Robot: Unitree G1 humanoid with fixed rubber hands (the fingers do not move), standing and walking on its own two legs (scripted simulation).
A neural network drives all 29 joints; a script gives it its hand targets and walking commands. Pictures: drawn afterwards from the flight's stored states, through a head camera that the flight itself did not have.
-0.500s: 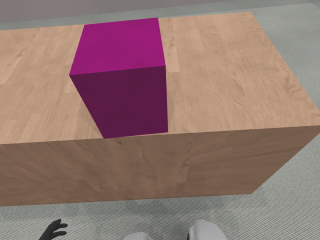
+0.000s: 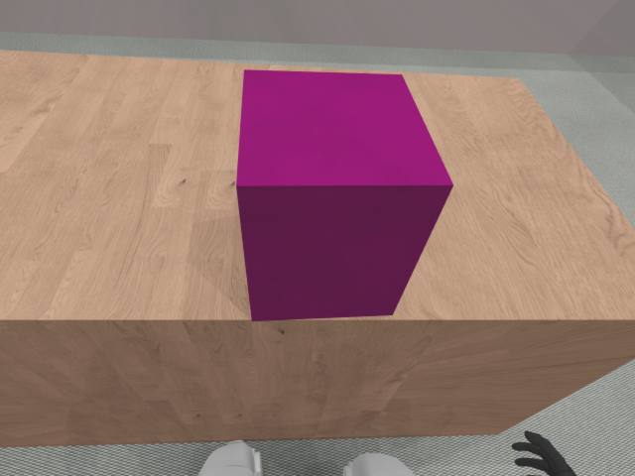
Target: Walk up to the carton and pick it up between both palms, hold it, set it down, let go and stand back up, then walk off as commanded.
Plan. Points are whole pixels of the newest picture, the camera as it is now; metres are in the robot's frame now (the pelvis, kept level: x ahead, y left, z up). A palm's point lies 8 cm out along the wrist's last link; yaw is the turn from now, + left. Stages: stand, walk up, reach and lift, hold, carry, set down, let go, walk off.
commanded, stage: walk up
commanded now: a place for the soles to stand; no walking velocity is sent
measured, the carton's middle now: (324, 202) +0.42 +0.01 +0.11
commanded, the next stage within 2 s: none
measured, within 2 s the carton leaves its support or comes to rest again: neither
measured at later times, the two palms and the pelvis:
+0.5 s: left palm (104, 468) +0.15 +0.27 -0.09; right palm out of the picture +0.08 -0.36 -0.10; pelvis +0.02 -0.05 +0.00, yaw -1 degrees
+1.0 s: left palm out of the picture +0.07 +0.25 -0.09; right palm out of the picture +0.13 -0.36 -0.10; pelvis +0.00 -0.07 +0.01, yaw +4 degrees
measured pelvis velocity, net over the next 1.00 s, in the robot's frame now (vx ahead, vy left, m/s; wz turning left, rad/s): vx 0.00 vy -0.07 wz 0.07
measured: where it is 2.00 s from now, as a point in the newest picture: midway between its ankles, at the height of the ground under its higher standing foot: outside the picture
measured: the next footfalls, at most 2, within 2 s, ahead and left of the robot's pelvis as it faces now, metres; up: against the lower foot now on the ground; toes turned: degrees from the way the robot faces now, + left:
right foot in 0.08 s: +0.07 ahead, -0.15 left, +0.00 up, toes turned +4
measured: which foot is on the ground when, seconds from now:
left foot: down 0.00-1.00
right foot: up 0.00-0.06, down 0.08-1.00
